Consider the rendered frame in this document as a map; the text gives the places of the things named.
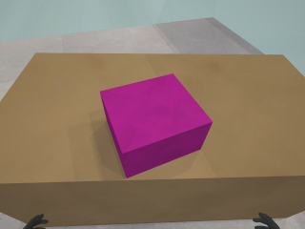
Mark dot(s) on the left robot hand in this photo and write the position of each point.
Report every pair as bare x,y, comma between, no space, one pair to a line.
36,221

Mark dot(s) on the right robot hand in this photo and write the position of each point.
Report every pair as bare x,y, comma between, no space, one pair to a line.
265,219

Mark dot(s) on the carton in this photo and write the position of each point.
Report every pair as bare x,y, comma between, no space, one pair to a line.
153,122

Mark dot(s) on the pedestal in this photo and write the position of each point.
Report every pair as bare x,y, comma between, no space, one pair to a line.
58,157

